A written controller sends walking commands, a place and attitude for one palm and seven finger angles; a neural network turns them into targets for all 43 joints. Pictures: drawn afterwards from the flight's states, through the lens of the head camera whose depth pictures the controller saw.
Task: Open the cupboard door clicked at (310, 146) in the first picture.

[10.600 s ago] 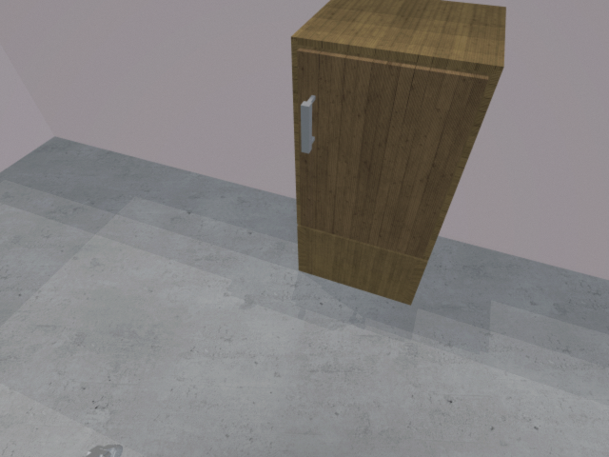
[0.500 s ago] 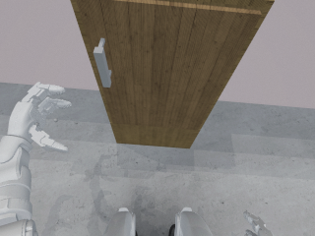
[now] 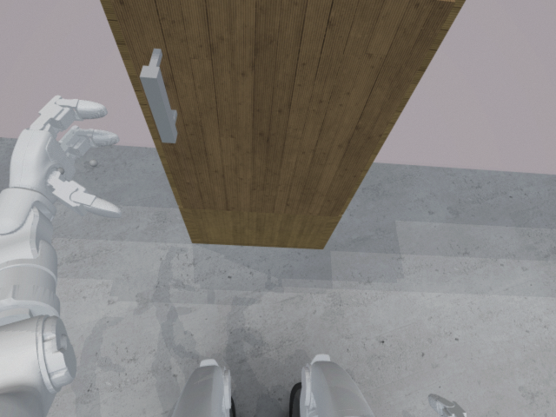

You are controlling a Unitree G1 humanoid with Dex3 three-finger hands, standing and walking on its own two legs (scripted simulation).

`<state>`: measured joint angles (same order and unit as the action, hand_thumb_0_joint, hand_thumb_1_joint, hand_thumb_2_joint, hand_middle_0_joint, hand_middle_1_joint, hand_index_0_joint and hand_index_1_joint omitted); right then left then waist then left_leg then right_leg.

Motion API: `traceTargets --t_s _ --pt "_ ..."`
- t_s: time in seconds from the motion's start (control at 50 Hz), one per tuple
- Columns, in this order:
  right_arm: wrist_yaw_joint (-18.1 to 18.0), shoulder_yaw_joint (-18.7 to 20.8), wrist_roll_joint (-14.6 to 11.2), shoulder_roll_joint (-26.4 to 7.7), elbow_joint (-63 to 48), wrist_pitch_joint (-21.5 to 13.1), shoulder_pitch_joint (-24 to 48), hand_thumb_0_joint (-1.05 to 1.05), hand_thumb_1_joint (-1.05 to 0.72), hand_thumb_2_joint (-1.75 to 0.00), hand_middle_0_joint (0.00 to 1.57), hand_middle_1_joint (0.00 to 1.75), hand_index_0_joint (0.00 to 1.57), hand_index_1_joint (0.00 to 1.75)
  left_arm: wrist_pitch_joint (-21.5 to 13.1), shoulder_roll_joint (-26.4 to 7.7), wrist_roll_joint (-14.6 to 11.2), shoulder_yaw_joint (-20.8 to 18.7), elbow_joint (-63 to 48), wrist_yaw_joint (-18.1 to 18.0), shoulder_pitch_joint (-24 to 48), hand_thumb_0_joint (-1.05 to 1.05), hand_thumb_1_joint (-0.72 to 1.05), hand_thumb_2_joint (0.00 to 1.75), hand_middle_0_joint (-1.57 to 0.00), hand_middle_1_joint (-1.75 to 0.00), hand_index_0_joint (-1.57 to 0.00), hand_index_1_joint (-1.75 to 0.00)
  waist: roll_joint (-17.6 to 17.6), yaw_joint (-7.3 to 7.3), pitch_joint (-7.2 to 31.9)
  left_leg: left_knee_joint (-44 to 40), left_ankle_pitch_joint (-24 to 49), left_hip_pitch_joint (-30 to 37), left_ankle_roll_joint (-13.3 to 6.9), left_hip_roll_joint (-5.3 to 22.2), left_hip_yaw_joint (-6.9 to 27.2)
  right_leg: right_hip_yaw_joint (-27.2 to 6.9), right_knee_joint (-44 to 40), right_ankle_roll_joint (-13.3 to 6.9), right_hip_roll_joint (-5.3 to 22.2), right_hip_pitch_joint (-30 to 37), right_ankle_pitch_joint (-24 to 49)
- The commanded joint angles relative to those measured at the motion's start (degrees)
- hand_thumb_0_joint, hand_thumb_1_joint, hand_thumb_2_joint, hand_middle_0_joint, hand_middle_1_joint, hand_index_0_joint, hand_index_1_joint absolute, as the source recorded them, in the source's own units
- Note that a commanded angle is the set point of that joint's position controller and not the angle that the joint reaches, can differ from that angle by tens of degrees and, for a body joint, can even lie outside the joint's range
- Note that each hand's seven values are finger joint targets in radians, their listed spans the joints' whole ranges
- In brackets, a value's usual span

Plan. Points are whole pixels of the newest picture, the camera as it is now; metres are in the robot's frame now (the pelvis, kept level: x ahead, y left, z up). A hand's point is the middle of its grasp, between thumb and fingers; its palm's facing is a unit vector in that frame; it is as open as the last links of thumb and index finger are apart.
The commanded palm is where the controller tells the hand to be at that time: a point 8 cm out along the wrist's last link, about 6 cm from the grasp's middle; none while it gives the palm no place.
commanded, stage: move the hooked fingers beside the handle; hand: left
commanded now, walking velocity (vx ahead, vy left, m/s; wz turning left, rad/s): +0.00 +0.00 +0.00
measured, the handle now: (163, 98) +0.57 +0.17 +0.05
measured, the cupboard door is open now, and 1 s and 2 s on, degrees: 0 0 0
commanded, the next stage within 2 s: slide the fingers in behind the handle in 1.24 s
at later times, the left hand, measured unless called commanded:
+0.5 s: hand (113, 114) +0.53 +0.24 +0.05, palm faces -0.07 -1.00 -0.02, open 14.0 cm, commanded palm +0.52 +0.27 +0.05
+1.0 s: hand (115, 120) +0.53 +0.24 +0.05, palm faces -0.08 -1.00 -0.02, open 14.0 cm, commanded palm +0.51 +0.27 +0.05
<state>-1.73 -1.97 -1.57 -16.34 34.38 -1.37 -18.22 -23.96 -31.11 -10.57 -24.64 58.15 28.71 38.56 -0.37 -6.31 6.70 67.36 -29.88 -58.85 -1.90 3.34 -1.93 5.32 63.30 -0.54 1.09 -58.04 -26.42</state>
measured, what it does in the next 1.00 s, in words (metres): stands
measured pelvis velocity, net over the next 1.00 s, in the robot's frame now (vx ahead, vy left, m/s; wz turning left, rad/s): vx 0.01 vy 0.02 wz -0.03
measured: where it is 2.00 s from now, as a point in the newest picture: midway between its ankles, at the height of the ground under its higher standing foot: outside the picture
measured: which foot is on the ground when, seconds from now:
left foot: down 0.00-1.00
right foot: down 0.00-1.00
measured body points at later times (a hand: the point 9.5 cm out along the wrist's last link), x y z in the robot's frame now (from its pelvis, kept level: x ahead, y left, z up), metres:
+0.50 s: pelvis +0.00 +0.01 -0.02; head +0.17 +0.04 +0.40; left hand +0.53 +0.29 +0.06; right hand -0.01 -0.26 -0.11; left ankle +0.02 +0.10 -0.65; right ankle +0.03 -0.12 -0.65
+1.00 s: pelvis +0.01 +0.02 -0.01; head +0.18 +0.06 +0.41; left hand +0.53 +0.29 +0.05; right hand +0.03 -0.25 -0.10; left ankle +0.02 +0.10 -0.65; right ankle +0.03 -0.12 -0.65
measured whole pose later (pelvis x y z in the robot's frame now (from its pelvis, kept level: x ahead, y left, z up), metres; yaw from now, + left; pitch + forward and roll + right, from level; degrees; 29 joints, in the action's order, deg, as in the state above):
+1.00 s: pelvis +0.01 +0.02 -0.01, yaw -2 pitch +27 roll -5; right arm 0.2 -3.1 0.4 -15.6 33.3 4.6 -20.3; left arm -21.5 -36.1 -5.2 -25.7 65.4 24.4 51.7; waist -1.2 -11.1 6.6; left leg 69.2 -31.3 -64.8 -3.1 3.9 -1.5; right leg 5.4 62.4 0.8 0.3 -62.8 -26.1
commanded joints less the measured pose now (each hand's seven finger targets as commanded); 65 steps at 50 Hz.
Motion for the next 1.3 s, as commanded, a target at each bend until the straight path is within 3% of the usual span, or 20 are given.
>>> traceTargets --t_s 0.0,0.06,0.12,0.2,0.26,0.32,0.38,0.42,0.56,0.68,0.7,0.78,0.8,0.92,1.02,1.08,1.16,1.2,1.26,1.28 --pt "-1.1 3.5 0.2 -10.9 -3.1 -0.6 -7.8 0.0 -0.9 -0.9 0.2 0.3 0.2 0.3 -3.1 -17.5 -0.5 -2.4 -6.0 -0.2 27.0 0.0 -0.5 0.3 -0.3 -1.2 -0.3 -1.2 -6.0 -2.26 23.5 -7.4 17.3 15.3 -0.1 -1.6 5.2 -3.7 -6.6 -0.9 -2.8 7.8 11.0" --pt "-1.2 3.2 0.5 -11.2 -3.1 -0.3 -8.6 0.0 -0.9 -0.9 0.2 0.3 0.2 0.3 -2.8 -20.7 0.5 -3.5 -5.6 -0.8 31.0 0.0 -0.5 0.3 -0.3 -1.2 -0.3 -1.2 -7.6 -2.67 25.6 -6.3 17.5 14.0 -0.2 -1.7 5.3 -3.8 -5.8 -0.8 -2.7 8.0 11.2" --pt "-0.9 3.1 0.9 -11.1 -2.7 0.1 -9.7 0.0 -0.9 -0.9 0.2 0.3 0.2 0.3 -2.8 -20.8 1.0 -3.1 -5.7 -1.1 34.0 0.0 -0.5 0.3 -0.3 -1.2 -0.3 -1.2 -10.6 -3.37 29.4 -5.1 21.8 17.3 0.0 -1.4 6.0 -3.5 -4.8 -0.7 -2.9 5.9 13.3" --pt "-0.7 2.8 1.1 -11.6 -3.0 1.1 -11.1 0.0 -0.9 -0.9 0.2 0.3 0.2 0.3 -1.7 -24.9 1.8 -5.8 -3.2 -1.3 33.4 0.0 -0.5 0.3 -0.3 -1.2 -0.3 -1.2 -8.9 -3.2 30.9 -4.4 23.6 15.0 -0.3 -1.3 5.7 -3.6 -4.3 -0.6 -3.1 8.4 15.7" --pt "-0.5 2.4 1.1 -11.6 -2.9 1.8 -11.6 0.0 -0.9 -0.9 0.2 0.3 0.2 0.3 -0.3 -24.7 2.8 -4.6 -0.8 -1.6 36.1 0.0 -0.5 0.3 -0.3 -1.2 -0.3 -1.2 -8.5 -4.61 27.6 -4.2 20.5 12.0 -0.5 -1.1 5.6 -3.4 -4.7 -0.3 -3.2 6.5 13.5" --pt "-0.5 2.5 1.4 -11.9 -3.0 2.2 -12.7 0.0 -0.9 -0.9 0.2 0.3 0.2 0.3 -0.8 -27.6 3.3 -6.3 -2.2 -2.0 38.1 0.0 -0.5 0.3 -0.3 -1.2 -0.3 -1.2 -10.7 -4.61 31.2 -3.8 22.4 14.1 -0.4 -1.0 5.9 -3.5 -4.3 -0.5 -3.4 6.3 14.3" --pt "-0.3 2.2 1.7 -11.7 -2.3 2.4 -13.7 0.0 -0.9 -0.9 0.2 0.3 0.2 0.3 -0.7 -26.3 3.5 -4.8 -1.2 -2.1 41.3 0.0 -0.5 0.3 -0.3 -1.2 -0.3 -1.2 -11.9 -6.04 30.4 -3.3 23.4 14.7 -0.4 -0.8 6.5 -3.1 -3.9 -0.6 -3.7 4.1 14.4" --pt "-0.1 2.2 1.8 -12.1 -2.1 2.8 -14.3 0.0 -0.9 -0.9 0.2 0.3 0.2 0.3 0.0 -27.8 4.3 -5.5 0.5 -2.2 41.9 0.0 -0.5 0.3 -0.3 -1.2 -0.3 -1.2 -11.5 -6.32 30.7 -2.8 23.7 14.2 -0.4 -0.7 6.6 -3.0 -3.9 -0.5 -3.8 3.9 14.5" --pt "0.7 2.5 2.1 -11.9 -3.7 4.5 -15.0 0.0 -0.9 -0.9 0.2 0.3 0.2 0.3 0.5 -29.2 4.0 -8.3 -2.4 -1.6 34.2 0.0 -0.5 0.3 -0.3 -1.2 -0.3 -1.2 -12.8 -3.65 33.3 -3.7 29.0 16.8 0.0 -0.5 6.5 -2.5 -3.8 -0.6 -3.9 6.4 18.3" --pt "1.0 3.1 1.9 -11.5 -2.7 5.0 -14.9 0.0 -0.9 -0.9 0.2 0.3 0.2 0.3 -0.6 -23.8 2.9 -5.1 -6.7 -2.0 36.8 0.0 -0.5 0.3 -0.3 -1.2 -0.3 -1.2 -13.6 -5.38 31.5 -4.7 30.9 22.6 0.2 -0.1 7.7 -1.8 -5.0 -0.7 -4.1 2.2 16.8" --pt "1.0 3.2 2.0 -11.7 -2.2 5.0 -15.1 0.0 -0.9 -0.9 0.2 0.3 0.2 0.3 -1.1 -25.4 3.0 -6.2 -8.2 -2.4 38.3 0.0 -0.5 0.3 -0.3 -1.2 -0.3 -1.2 -14.8 -5.01 32.4 -5.0 31.8 24.4 0.6 0.2 8.2 -1.5 -5.0 -0.7 -4.1 1.8 16.2" --pt "1.0 3.3 2.1 -11.1 -1.3 5.0 -15.0 0.0 -0.9 -0.9 0.2 0.3 0.2 0.3 -0.9 -18.2 3.1 -1.3 -5.5 -3.2 38.2 0.0 -0.5 0.3 -0.3 -1.2 -0.3 -1.2 -14.8 -6.29 29.1 -5.5 32.4 26.9 1.0 0.4 9.1 -0.8 -5.7 -0.9 -4.0 -2.5 14.0" --pt "0.9 3.3 2.2 -11.6 -1.0 5.3 -15.2 0.0 -0.9 -0.9 0.2 0.3 0.2 0.3 -0.6 -20.7 3.3 -3.2 -4.1 -3.7 37.8 0.0 -0.5 0.3 -0.3 -1.2 -0.3 -1.2 -14.1 -5.93 28.2 -5.8 32.4 26.5 1.3 0.6 9.2 -0.8 -5.9 -0.9 -4.1 -2.2 13.9" --pt "1.2 3.2 2.3 -11.0 -2.2 5.8 -14.1 0.0 -0.9 -0.9 0.2 0.3 0.2 0.3 -1.2 -18.8 3.8 -2.0 -4.4 -4.8 36.2 0.0 -0.5 0.3 -0.3 -1.2 -0.3 -1.2 -14.2 -5.32 28.9 -5.6 34.7 26.2 1.4 0.2 8.6 -0.9 -5.5 -0.9 -3.9 -0.5 15.7" --pt "1.1 3.0 2.0 -11.1 -3.9 6.1 -13.2 0.0 -0.9 -0.9 0.2 0.3 0.2 0.3 -2.1 -23.6 3.6 -6.0 -4.1 -4.6 32.4 0.0 -0.5 0.3 -0.3 -1.2 -0.3 -1.2 -10.7 -3.79 30.1 -5.3 32.0 21.1 0.7 -0.5 6.9 -2.0 -5.2 -0.8 -4.0 6.1 18.6" --pt "1.1 2.9 1.8 -10.8 -4.0 6.1 -12.9 0.0 -0.9 -0.9 0.2 0.3 0.2 0.3 -2.9 -22.0 3.0 -4.4 -6.8 -4.2 34.6 0.0 -0.5 0.3 -0.3 -1.2 -0.3 -1.2 -13.1 -4.1 30.5 -5.4 33.1 22.9 0.8 -0.4 7.2 -1.9 -4.9 -0.9 -4.1 5.3 18.6" --pt "1.0 3.1 1.7 -10.9 -2.8 6.1 -12.6 0.0 -0.9 -0.9 0.2 0.3 0.2 0.3 -2.4 -18.7 2.6 -2.0 -4.9 -3.4 35.6 0.0 -0.5 0.3 -0.3 -1.2 -0.3 -1.2 -11.4 -5.33 28.8 -5.6 29.4 22.6 0.8 -0.3 7.6 -1.7 -5.7 -0.7 -4.1 3.2 15.9" --pt "0.8 3.1 1.7 -11.0 -2.2 6.0 -12.9 0.0 -0.9 -0.9 0.2 0.3 0.2 0.3 -2.2 -18.4 2.5 -1.5 -5.0 -3.3 37.0 0.0 -0.5 0.3 -0.3 -1.2 -0.3 -1.2 -12.7 -5.68 29.4 -5.4 29.7 24.0 0.8 -0.2 7.7 -1.7 -5.8 -0.7 -4.1 1.8 15.5" --pt "0.5 2.8 1.8 -11.2 -1.9 5.7 -12.8 0.0 -0.9 -0.9 0.2 0.3 0.2 0.3 -1.7 -21.3 2.9 -3.5 -2.1 -3.8 36.6 0.0 -0.5 0.3 -0.3 -1.2 -0.3 -1.2 -9.7 -5.6 27.5 -5.3 25.3 18.9 0.3 -0.6 7.1 -2.1 -5.8 -0.7 -4.0 4.0 14.8" --pt "0.3 2.7 1.7 -11.2 -2.1 5.6 -12.9 0.0 -0.9 -0.9 0.2 0.3 0.2 0.3 -1.9 -21.3 2.9 -3.2 -2.5 -3.8 37.3 0.0 -0.5 0.3 -0.3 -1.2 -0.3 -1.2 -10.6 -5.73 27.5 -5.0 25.8 18.9 0.2 -0.8 7.0 -2.1 -5.5 -0.9 -4.0 3.6 15.0"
